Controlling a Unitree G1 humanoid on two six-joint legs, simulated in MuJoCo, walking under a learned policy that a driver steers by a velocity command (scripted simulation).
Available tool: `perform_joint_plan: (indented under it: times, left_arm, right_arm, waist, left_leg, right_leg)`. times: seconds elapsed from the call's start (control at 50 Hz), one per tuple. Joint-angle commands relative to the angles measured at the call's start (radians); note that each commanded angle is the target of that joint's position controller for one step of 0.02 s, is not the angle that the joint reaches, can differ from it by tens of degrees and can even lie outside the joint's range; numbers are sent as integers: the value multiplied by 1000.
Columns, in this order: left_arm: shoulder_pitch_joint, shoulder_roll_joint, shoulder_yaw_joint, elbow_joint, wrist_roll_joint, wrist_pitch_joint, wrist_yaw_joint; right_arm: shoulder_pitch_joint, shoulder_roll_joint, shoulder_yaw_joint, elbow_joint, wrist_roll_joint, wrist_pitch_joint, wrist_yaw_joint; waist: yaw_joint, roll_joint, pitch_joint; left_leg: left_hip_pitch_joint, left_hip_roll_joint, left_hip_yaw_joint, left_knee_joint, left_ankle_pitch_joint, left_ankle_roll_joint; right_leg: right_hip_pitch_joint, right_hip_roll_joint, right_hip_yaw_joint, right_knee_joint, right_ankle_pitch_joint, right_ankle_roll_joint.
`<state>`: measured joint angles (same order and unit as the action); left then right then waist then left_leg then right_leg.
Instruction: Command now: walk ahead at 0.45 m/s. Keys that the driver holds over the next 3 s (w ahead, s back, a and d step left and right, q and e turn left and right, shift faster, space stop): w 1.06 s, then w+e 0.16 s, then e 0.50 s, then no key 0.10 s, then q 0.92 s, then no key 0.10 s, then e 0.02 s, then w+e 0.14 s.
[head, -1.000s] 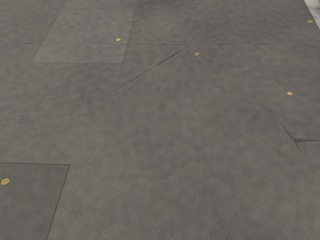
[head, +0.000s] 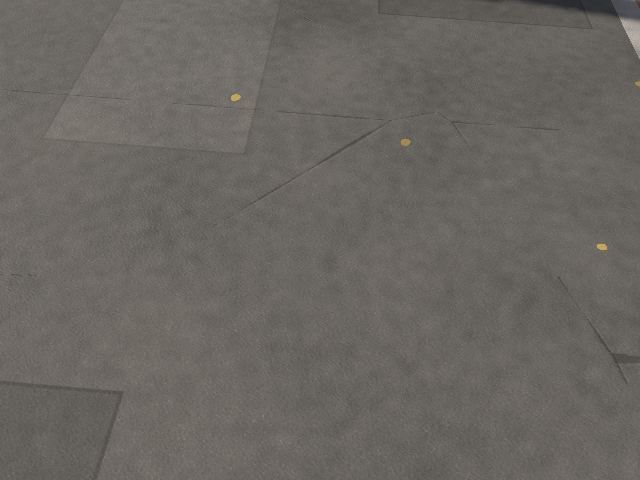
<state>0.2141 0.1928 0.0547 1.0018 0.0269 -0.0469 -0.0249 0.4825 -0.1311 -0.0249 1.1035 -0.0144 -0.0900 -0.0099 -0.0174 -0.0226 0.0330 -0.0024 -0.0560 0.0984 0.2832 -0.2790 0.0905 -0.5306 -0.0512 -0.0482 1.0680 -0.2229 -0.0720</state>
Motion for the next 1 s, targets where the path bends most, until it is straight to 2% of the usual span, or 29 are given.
perform_joint_plan:
  times: [0.02,0.1,0.16,0.2,0.22,0.24,0.26,0.28,0.3,0.32,0.34,0.36,0.38,0.4,0.46,0.52,0.58,0.7,0.76,0.78,0.8,0.82,0.84,0.86,0.88,0.9,0.92,0.96,1.0]
  left_arm:
    - [-47,10,-1,-56,-2,11,-7]
    - [-231,-4,-16,-124,-13,8,-10]
    - [-255,21,-13,-143,-15,4,-4]
    - [-175,50,0,-126,-12,-4,7]
    - [-73,69,12,-95,-12,-10,14]
    - [74,85,25,-44,-11,-17,21]
    - [219,125,44,1,6,-23,29]
    - [326,218,67,10,29,-25,33]
    - [257,215,68,5,5,-12,19]
    - [120,170,55,-17,-19,-13,14]
    - [48,98,35,-31,-23,-20,9]
    - [30,56,21,-24,-17,-31,9]
    - [49,28,9,-6,-16,-41,16]
    - [69,22,3,8,-14,-50,21]
    - [150,68,5,34,-14,-68,26]
    - [217,80,0,40,-16,-66,24]
    - [279,73,-9,48,-18,-65,25]
    - [376,78,-15,78,-7,-64,39]
    - [343,100,-10,79,0,-62,47]
    - [324,112,-7,77,1,-62,50]
    - [309,123,-4,76,2,-59,49]
    - [283,127,-3,70,-5,-55,47]
    - [272,97,-13,38,-18,-57,43]
    - [397,-3,-27,24,-57,-54,29]
    - [319,96,-1,26,-31,-50,32]
    - [228,94,2,-9,-25,-53,29]
    - [184,80,1,-16,-21,-57,27]
    - [197,45,1,-12,5,-33,17]
    - [196,25,1,-15,10,-12,5]
  right_arm:
    - [106,-97,-2,0,1,-14,-6]
    - [116,-98,7,3,0,-20,-9]
    - [113,-124,2,9,-2,-25,-15]
    - [80,-148,-5,5,-4,-28,-19]
    - [61,-161,-9,2,-8,-24,-20]
    - [39,-172,-14,-3,-7,-18,-19]
    - [28,-165,-13,-13,-1,-15,-12]
    - [74,-75,3,-45,16,-12,-1]
    - [112,-88,-12,-49,25,-8,10]
    - [0,-132,-22,-85,8,-4,9]
    - [-72,-139,-26,-107,1,-8,15]
    - [-79,-113,-26,-105,-1,-5,16]
    - [-62,-91,-24,-100,-15,7,18]
    - [-39,-65,-21,-93,-22,20,23]
    - [-109,-76,-25,-125,-23,44,32]
    - [-264,-102,-29,-180,-17,52,38]
    - [-383,-97,-24,-219,-8,49,41]
    - [-546,-91,-13,-274,-4,38,42]
    - [-526,-107,-19,-283,-5,25,37]
    - [-468,-119,-27,-267,-6,21,30]
    - [-355,-139,-38,-231,-6,15,22]
    - [-182,-161,-53,-173,-15,6,13]
    - [-6,-237,-76,-135,-42,0,2]
    - [30,-320,-97,-131,-52,4,8]
    - [-50,-276,-91,-138,-10,16,20]
    - [-160,-221,-73,-154,0,14,23]
    - [-206,-163,-58,-156,-3,6,28]
    - [-206,-99,-36,-129,-1,-6,19]
    - [-147,-115,-34,-103,1,-21,12]
  waist:
    - [8,100,109]
    - [-18,117,145]
    - [-5,125,131]
    - [44,131,70]
    - [89,133,14]
    - [150,122,-56]
    - [206,90,-126]
    - [191,-75,-245]
    - [130,-137,-284]
    - [81,-47,-108]
    - [63,12,-10]
    - [24,55,36]
    - [-6,50,45]
    - [-24,32,40]
    - [-29,3,58]
    - [6,-8,85]
    - [40,-22,84]
    - [88,-48,89]
    - [49,-59,74]
    - [19,-69,42]
    - [-29,-70,-17]
    - [-104,-49,-101]
    - [-162,23,-220]
    - [-92,255,-327]
    - [-78,96,-275]
    - [-40,77,-122]
    - [-17,30,-49]
    - [39,52,-9]
    - [54,64,-6]
  left_leg:
    - [14,240,-153,-131,537,60]
    - [-18,224,-105,-146,624,57]
    - [33,253,-89,-108,786,61]
    - [84,265,-70,13,1027,54]
    - [103,267,-64,136,1104,53]
    - [78,253,-56,310,1070,49]
    - [-73,218,-42,539,846,43]
    - [-332,94,-1,932,248,22]
    - [-556,-27,-116,1162,-199,20]
    - [-642,58,-157,1148,-103,35]
    - [-628,92,-147,1087,-26,36]
    - [-573,124,-149,1017,5,31]
    - [-512,143,-151,963,13,19]
    - [-471,152,-146,924,18,6]
    - [-531,166,-111,842,73,-20]
    - [-652,182,-80,714,184,-47]
    - [-674,165,-47,555,268,-62]
    - [-677,109,-1,346,272,-34]
    - [-589,72,10,277,167,12]
    - [-500,41,22,261,124,31]
    - [-377,9,28,232,105,53]
    - [-162,11,18,162,169,78]
    - [108,205,-186,160,93,129]
    - [357,497,-702,64,66,282]
    - [277,450,-739,-4,4,256]
    - [127,419,-571,-31,20,218]
    - [8,375,-469,-69,124,187]
    - [-123,291,-321,-108,228,126]
    - [-145,270,-266,-123,323,121]
  right_leg:
    - [-174,2,-39,-81,73,17]
    - [-102,34,-90,-347,165,14]
    - [-13,59,-105,-448,160,-28]
    - [95,99,-110,-466,105,-70]
    - [185,120,-103,-478,71,-91]
    - [336,133,-98,-545,87,-109]
    - [550,51,-9,-588,37,-137]
    - [773,-238,382,-635,-136,-225]
    - [806,-354,790,-827,-271,-320]
    - [653,-319,654,-877,-390,-274]
    - [504,-286,531,-915,-312,-241]
    - [402,-243,430,-938,-188,-203]
    - [334,-204,346,-943,-79,-174]
    - [302,-177,283,-947,-9,-158]
    - [307,-143,191,-965,127,-152]
    - [375,-124,147,-985,215,-132]
    - [443,-104,101,-969,351,-104]
    - [636,-137,74,-906,537,-110]
    - [694,-165,56,-817,754,-113]
    - [694,-167,46,-746,895,-104]
    - [691,-159,37,-620,982,-94]
    - [612,-129,11,-430,912,-76]
    - [394,-84,-16,-145,575,-61]
    - [19,121,-43,241,-238,-18]
    - [-68,84,105,307,-240,-38]
    - [-105,36,104,271,-147,-40]
    - [-78,5,98,216,-89,-38]
    - [9,-33,91,121,-53,-19]
    - [23,-34,70,80,-38,-1]
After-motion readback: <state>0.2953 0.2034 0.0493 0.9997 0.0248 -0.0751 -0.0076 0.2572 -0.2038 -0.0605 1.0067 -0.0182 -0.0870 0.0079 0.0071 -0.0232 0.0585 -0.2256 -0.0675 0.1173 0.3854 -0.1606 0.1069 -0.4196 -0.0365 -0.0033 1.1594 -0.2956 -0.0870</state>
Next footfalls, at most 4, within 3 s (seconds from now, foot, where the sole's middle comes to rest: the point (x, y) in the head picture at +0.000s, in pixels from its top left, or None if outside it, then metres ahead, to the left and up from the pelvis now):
0.26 right None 0.31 -0.08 -0.78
0.82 left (278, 422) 0.63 0.08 -0.78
1.38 right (346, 313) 0.91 -0.08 -0.78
2.02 left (272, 308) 0.93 0.11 -0.78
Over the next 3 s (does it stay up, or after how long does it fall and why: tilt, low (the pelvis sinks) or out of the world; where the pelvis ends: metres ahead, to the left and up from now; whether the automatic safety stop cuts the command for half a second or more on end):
stays up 0.83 0.03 0.00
